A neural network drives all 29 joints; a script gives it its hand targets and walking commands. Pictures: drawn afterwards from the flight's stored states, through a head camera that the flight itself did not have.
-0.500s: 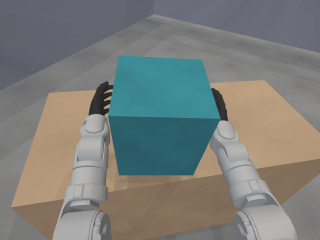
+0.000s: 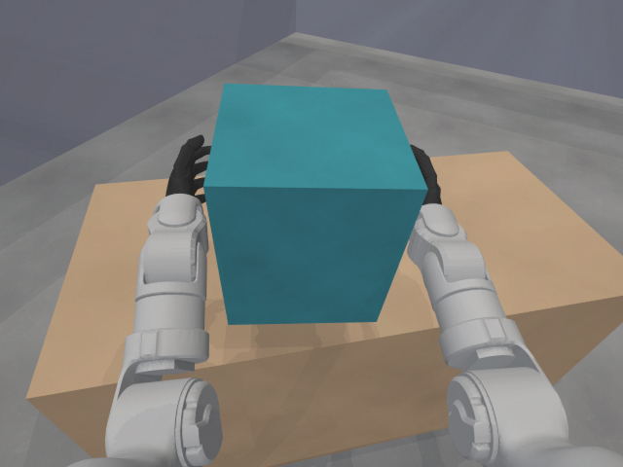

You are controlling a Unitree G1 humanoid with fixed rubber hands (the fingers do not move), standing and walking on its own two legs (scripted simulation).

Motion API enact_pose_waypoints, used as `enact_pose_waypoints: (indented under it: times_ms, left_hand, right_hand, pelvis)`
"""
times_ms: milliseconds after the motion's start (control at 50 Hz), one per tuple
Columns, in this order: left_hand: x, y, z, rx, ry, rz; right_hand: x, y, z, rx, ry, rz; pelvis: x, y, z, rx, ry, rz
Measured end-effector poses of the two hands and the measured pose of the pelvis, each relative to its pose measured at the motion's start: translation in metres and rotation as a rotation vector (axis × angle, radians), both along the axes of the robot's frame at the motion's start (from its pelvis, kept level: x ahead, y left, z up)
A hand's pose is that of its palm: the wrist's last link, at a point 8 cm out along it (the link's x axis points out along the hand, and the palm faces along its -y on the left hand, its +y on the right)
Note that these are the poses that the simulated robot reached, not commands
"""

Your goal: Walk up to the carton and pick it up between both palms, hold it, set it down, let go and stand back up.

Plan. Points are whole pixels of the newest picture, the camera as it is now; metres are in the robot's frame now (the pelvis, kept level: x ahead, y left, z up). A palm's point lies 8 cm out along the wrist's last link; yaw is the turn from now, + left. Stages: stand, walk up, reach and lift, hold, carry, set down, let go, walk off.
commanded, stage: reach and lift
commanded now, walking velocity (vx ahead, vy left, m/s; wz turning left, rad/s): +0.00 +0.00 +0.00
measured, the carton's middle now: (305, 210) +0.40 -0.01 +0.15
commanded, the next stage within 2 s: hold in 0.62 s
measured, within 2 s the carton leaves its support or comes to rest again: neither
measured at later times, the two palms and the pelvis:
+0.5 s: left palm (178, 198) +0.38 +0.15 +0.19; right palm (418, 207) +0.37 -0.15 +0.17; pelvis +0.01 +0.01 +0.00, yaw +1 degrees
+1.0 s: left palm (168, 191) +0.37 +0.15 +0.20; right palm (418, 195) +0.37 -0.15 +0.19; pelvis +0.01 +0.00 +0.00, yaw +1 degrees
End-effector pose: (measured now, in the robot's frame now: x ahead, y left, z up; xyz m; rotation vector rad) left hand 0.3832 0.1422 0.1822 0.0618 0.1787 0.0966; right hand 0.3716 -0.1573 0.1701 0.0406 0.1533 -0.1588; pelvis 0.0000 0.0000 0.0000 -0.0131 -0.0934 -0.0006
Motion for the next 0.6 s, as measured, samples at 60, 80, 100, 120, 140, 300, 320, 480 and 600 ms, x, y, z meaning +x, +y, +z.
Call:
enact_pose_waypoints:
  times_ms: [60, 80, 100, 120, 140, 300, 320, 480, 600]
  left_hand:
    - [0.001, 0.001, 0.001, 0.002, -0.003, -0.001]
    - [0.002, 0.001, 0.001, 0.002, -0.002, -0.002]
    - [0.002, 0.002, 0.001, 0.001, -0.001, -0.003]
    - [0.002, 0.003, 0.000, 0.000, -0.001, -0.003]
    - [0.001, 0.003, 0.000, -0.001, -0.001, -0.003]
    - [-0.002, 0.010, -0.001, -0.004, -0.015, -0.004]
    - [-0.003, 0.010, -0.001, -0.003, -0.015, -0.004]
    - [-0.002, 0.008, 0.003, 0.015, -0.008, -0.008]
    - [-0.001, 0.003, 0.007, 0.036, -0.009, -0.009]
  right_hand:
    - [0.002, 0.001, 0.002, -0.004, -0.004, 0.000]
    - [0.002, 0.001, 0.002, -0.005, -0.004, 0.000]
    - [0.003, 0.002, 0.002, -0.006, -0.004, 0.000]
    - [0.003, 0.002, 0.002, -0.006, -0.004, 0.000]
    - [0.003, 0.003, 0.002, -0.006, -0.004, 0.001]
    - [0.000, 0.009, 0.004, 0.006, -0.020, 0.002]
    - [0.000, 0.009, 0.004, 0.007, -0.021, 0.001]
    - [-0.002, 0.007, 0.002, 0.017, -0.014, -0.006]
    - [-0.002, 0.003, -0.004, 0.033, -0.017, -0.006]
  pelvis:
    - [0.004, 0.000, 0.000, -0.001, -0.011, 0.004]
    - [0.005, 0.000, 0.000, -0.001, -0.015, 0.005]
    - [0.007, 0.000, 0.000, -0.002, -0.020, 0.007]
    - [0.008, 0.000, 0.000, -0.002, -0.023, 0.009]
    - [0.009, 0.000, 0.000, -0.003, -0.027, 0.010]
    - [0.013, 0.003, -0.001, -0.008, -0.039, 0.018]
    - [0.013, 0.003, -0.001, -0.009, -0.039, 0.018]
    - [0.010, 0.007, -0.001, -0.007, -0.040, 0.010]
    - [0.009, 0.008, 0.000, -0.006, -0.031, 0.003]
